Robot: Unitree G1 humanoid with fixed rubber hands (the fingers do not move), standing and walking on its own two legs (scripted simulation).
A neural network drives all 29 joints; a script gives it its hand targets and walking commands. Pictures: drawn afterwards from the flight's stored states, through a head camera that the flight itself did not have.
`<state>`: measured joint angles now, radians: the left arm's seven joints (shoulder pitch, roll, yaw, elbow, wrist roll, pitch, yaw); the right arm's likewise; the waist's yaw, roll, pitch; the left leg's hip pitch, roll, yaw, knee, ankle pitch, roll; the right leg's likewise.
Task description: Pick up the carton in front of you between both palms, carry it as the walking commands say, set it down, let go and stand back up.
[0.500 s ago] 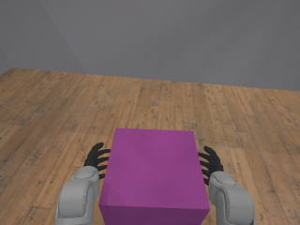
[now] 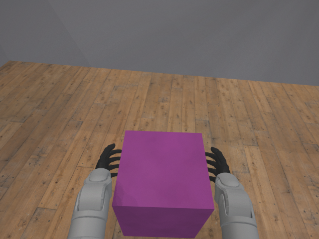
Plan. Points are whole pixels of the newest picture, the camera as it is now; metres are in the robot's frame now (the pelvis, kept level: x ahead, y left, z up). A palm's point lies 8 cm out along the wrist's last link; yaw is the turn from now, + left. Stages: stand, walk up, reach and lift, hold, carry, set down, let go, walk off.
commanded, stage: carry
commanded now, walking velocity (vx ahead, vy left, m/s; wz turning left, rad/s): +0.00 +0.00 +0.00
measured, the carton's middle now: (161, 186) +0.30 +0.00 -0.05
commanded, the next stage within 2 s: hold in 0.40 s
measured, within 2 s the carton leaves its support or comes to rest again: neither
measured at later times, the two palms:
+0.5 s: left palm (102, 172) +0.28 +0.15 +0.04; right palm (223, 176) +0.28 -0.15 +0.04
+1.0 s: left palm (100, 180) +0.25 +0.15 +0.05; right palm (229, 181) +0.26 -0.16 +0.06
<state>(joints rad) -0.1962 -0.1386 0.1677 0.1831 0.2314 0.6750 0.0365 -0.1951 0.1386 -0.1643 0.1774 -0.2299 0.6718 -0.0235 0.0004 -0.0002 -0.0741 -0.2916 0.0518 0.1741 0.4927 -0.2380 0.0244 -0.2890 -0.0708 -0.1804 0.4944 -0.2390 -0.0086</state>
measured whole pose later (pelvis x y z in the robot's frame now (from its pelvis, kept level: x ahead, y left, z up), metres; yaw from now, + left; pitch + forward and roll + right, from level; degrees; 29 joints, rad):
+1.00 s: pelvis -0.03 -0.01 +0.00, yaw +2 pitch -10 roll +0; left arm -0.29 -0.16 0.25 0.30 0.31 0.73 -0.01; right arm -0.30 0.16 -0.25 0.30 -0.31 0.73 0.02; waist 0.00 0.00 0.03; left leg -0.07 -0.01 -0.04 0.41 -0.18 0.00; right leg -0.06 0.02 0.03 0.42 -0.19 -0.01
